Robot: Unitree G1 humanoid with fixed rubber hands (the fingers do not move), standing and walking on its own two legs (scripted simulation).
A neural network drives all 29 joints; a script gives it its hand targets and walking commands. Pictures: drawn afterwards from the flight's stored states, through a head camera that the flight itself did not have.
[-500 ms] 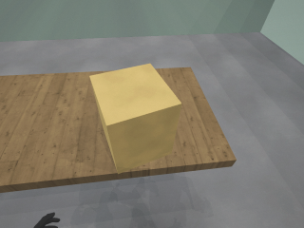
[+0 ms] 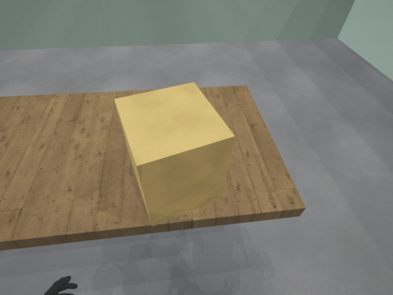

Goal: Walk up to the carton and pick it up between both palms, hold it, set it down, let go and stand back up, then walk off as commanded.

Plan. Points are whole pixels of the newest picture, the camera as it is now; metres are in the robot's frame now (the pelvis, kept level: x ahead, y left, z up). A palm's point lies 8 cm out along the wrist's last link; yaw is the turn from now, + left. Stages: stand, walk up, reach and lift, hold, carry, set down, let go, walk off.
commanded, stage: walk up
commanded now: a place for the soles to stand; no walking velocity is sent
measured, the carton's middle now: (172, 154) +0.45 +0.07 +0.02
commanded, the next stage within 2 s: reach and lift in 0.86 s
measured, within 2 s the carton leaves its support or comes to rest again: neither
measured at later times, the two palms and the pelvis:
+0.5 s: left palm out of the picture +0.11 +0.30 -0.09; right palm out of the picture +0.05 -0.31 -0.10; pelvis -0.02 +0.00 +0.00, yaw +0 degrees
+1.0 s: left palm out of the picture +0.11 +0.30 -0.10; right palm out of the picture +0.09 -0.31 -0.12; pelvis -0.02 +0.00 -0.01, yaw +2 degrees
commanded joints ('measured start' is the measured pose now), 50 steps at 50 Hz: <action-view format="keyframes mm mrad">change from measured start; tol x4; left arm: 1 -78 169 52 8 -19 -33 20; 43 -79 168 54 11 -9 -24 10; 44 -388 80 83 -197 26 188 71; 46 -255 25 105 -174 56 312 93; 50 -276 111 105 -380 51 367 77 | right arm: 1 -61 -207 -64 -26 11 -31 -25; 43 -62 -203 -63 -16 1 -25 -18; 44 -402 -89 -132 -89 -99 -155 22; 46 -297 -221 -182 -61 -116 -126 73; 47 -272 -223 -210 -36 -127 -132 78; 50 -211 -193 -227 -153 -73 -140 72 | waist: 1 -11 9 -154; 22 1 13 -61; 43 -1 8 -94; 45 -7 175 98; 46 -10 186 117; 50 -32 -37 -89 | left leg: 1 30 146 -135 -100 348 17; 12 -39 157 -180 -175 132 30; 25 -75 145 -184 -203 -9 33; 43 -34 145 -168 -181 128 26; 44 -439 82 2 -86 -320 17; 45 -642 159 -12 -182 -498 104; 46 -716 188 -7 -233 -479 126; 47 -682 175 4 -184 -391 106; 50 -281 95 46 5 -141 31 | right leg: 1 218 -152 113 -77 284 -62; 13 190 -132 120 -134 28 -51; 25 184 -137 139 -169 -100 -51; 43 207 -139 129 -147 25 -48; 44 227 -51 -153 29 -263 -35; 45 432 -13 -167 151 -239 -33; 46 544 -5 -180 187 -136 -23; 50 255 -58 -153 73 -78 -57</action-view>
